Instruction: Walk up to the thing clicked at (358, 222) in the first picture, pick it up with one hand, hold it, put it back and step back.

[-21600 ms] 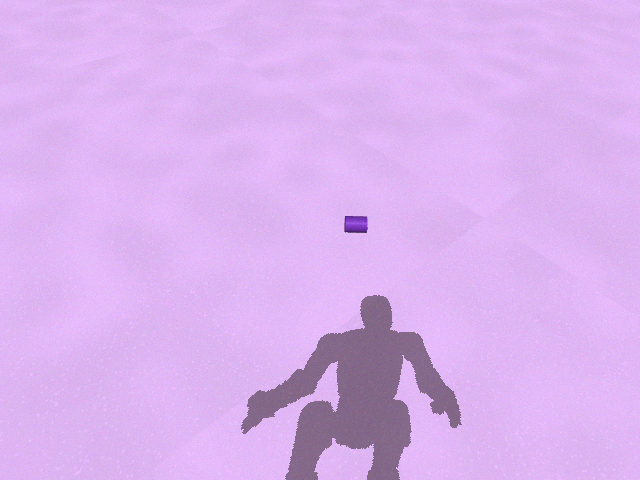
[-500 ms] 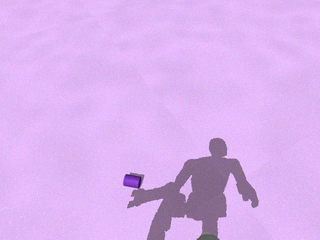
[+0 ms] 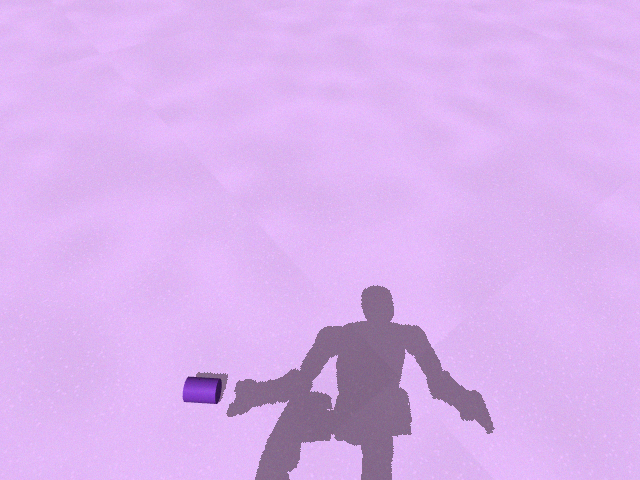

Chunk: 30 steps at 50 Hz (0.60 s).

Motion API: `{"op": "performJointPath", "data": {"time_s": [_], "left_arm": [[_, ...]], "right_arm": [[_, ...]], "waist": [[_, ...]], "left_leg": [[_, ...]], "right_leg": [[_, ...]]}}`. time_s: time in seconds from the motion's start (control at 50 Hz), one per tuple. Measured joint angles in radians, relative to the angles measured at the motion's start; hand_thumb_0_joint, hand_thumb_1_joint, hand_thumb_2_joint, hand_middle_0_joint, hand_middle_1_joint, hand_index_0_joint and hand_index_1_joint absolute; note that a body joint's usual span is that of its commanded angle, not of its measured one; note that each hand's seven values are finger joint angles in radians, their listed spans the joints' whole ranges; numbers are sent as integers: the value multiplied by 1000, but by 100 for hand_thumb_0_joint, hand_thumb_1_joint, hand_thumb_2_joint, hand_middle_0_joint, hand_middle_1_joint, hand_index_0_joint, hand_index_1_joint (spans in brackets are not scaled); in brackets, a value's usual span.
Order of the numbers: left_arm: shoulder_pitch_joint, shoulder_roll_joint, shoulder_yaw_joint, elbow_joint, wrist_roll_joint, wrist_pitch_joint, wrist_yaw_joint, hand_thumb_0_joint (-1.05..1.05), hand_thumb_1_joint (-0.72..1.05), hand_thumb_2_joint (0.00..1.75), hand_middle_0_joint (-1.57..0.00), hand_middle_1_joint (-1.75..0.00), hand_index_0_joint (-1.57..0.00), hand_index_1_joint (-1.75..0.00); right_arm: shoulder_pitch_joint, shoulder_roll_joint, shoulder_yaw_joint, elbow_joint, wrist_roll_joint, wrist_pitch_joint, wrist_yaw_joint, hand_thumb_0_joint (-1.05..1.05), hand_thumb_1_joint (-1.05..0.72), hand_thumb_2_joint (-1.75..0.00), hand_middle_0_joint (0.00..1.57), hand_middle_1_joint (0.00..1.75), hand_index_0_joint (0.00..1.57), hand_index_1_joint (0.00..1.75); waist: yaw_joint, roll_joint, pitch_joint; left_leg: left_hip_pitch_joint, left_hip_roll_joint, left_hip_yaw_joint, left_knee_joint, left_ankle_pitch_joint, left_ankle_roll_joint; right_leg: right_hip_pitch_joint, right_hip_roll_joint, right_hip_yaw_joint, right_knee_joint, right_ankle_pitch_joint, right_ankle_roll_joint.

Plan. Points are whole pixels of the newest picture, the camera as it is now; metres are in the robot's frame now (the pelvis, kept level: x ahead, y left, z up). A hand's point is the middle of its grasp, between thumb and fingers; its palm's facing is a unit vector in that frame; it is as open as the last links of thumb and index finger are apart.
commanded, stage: walk up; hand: left
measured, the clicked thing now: (202, 390) +0.52 +0.31 -0.71
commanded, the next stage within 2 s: none
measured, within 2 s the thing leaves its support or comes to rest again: neither
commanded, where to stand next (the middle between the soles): +0.14 +0.07 m, yaw +0 degrees
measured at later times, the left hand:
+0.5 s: hand out of the picture +0.05 +0.34 -0.12, palm faces +0.07 -0.86 -0.50, open 7.4 cm
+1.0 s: hand out of the picture +0.05 +0.28 -0.13, palm faces +0.06 -0.87 -0.49, open 7.4 cm
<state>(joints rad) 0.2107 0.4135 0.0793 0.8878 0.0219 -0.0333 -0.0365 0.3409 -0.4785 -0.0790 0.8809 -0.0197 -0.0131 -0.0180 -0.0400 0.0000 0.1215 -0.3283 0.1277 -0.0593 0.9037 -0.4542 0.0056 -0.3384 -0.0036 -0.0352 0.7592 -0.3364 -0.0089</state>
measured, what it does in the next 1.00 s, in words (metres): steps on the spot: left foot, then right foot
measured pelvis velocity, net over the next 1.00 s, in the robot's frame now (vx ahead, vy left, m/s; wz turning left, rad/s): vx -0.01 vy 0.00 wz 0.09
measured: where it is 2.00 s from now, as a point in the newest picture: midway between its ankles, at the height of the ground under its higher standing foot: outside the picture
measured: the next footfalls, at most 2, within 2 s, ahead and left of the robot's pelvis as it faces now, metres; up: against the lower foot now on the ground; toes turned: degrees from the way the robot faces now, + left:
left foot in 0.46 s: +0.04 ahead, +0.18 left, +0.00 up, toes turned +2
right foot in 0.82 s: +0.18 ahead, -0.12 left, +0.00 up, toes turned +2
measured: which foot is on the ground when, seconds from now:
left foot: up 0.00-0.44, down 0.46-0.84, up 0.86-1.00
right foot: down 0.00-0.48, up 0.50-0.80, down 0.82-1.00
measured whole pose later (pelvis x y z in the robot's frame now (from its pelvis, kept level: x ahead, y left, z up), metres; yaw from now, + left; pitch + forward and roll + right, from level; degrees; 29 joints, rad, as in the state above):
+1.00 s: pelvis -0.01 +0.00 +0.00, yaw +5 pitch -3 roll +1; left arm 0.15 0.35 0.03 0.89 0.00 -0.03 0.05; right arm 0.16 -0.48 -0.09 0.81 -0.02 0.09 0.01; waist 0.00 0.09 0.22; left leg -0.53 -0.07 -0.16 1.33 -0.49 0.01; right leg -0.49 -0.07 -0.02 0.68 -0.14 0.01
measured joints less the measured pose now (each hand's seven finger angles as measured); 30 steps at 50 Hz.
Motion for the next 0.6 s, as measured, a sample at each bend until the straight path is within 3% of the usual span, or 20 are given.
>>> {"op": "performJointPath", "data": {"time_s": [0.04, 0.08, 0.16, 0.3, 0.36, 0.44, 0.48, 0.5, 0.54, 0.6], "left_arm": [[4, -16, -15, -7, 0, -7, 8, 0, 91, 90, -20, -30, -20, -30], [6, -37, -31, -4, -3, -8, 16, 0, 90, 90, -20, -30, -20, -30], [14, -57, -48, -4, -8, -22, 38, 0, 90, 90, -20, -30, -20, -30], [17, -37, -30, -29, -17, -22, 82, 0, 90, 90, -21, -30, -21, -30], [8, -21, -20, -43, -8, -14, 84, 0, 90, 90, -20, -30, -20, -30], [1, 6, -17, -62, 0, 2, 68, 0, 90, 90, -20, -30, -20, -30], [-6, 29, -14, -54, -7, 16, 65, 0, 90, 90, -20, -30, -20, -30], [-1, 31, -12, -45, -9, 22, 64, 0, 90, 90, -20, -30, -20, -30], [21, 20, -22, -12, -4, 27, 60, 0, 90, 90, -20, -30, -20, -30], [48, 21, -30, 25, 0, 21, 34, 0, 90, 90, -20, -30, -20, -30]], "right_arm": [[-20, 11, 4, 14, 4, 23, -6, 1, -90, -90, 20, 30, 20, 30], [-36, 13, 7, 13, 12, 25, -2, 1, -90, -90, 20, 30, 20, 30], [-52, 21, 8, -5, 5, 37, 14, 1, -90, -90, 20, 30, 20, 30], [-87, 40, 3, -30, -3, 78, 29, 0, -90, -90, 20, 30, 20, 30], [-94, 45, 5, -25, 3, 74, 32, 0, -90, -90, 20, 30, 20, 30], [-92, 52, 12, -4, 7, 52, 39, 0, -90, -90, 20, 30, 20, 30], [-107, 73, 13, 14, -2, 33, 35, 0, -90, -90, 20, 30, 20, 30], [-108, 81, 15, 9, -12, 25, 38, 0, -90, -90, 20, 30, 20, 30], [-89, 82, 19, -9, -16, 6, 54, 0, -90, -90, 20, 30, 20, 30], [-57, 89, 27, -18, -11, -17, 60, 0, -90, -90, 20, 30, 20, 30]], "waist": [[17, -3, -6], [19, 21, -3], [25, 79, 0], [37, 120, 37], [46, 110, 41], [60, 72, 21], [72, 1, 29], [78, -24, 27], [59, -22, -5], [35, -35, -39]], "left_leg": [[-50, -68, -21, 118, -72, 12], [-90, -103, -32, 168, -57, 20], [-152, -127, -56, 177, 15, 14], [-197, -173, -116, 262, 36, -15], [-156, -154, -85, 161, 27, -21], [-30, -122, 3, -117, 28, -11], [9, -160, 43, -174, 88, -23], [11, -170, 59, -162, 83, -24], [7, -159, 48, -144, 61, 1], [44, -144, 31, -200, 69, 41]], "right_leg": [[1, -10, 20, -3, -11, -9], [22, -11, 23, -44, 5, -12], [41, -7, 14, -97, 31, -13], [8, -43, 9, -73, 28, 1], [-14, -72, 3, -48, 19, 11], [-55, -114, -4, 27, -19, 27], [-81, -156, 33, 99, -52, 22], [-97, -154, 60, 149, -104, 5], [-123, -101, 72, 247, -202, -16], [-147, -61, 54, 294, -162, -20]]}}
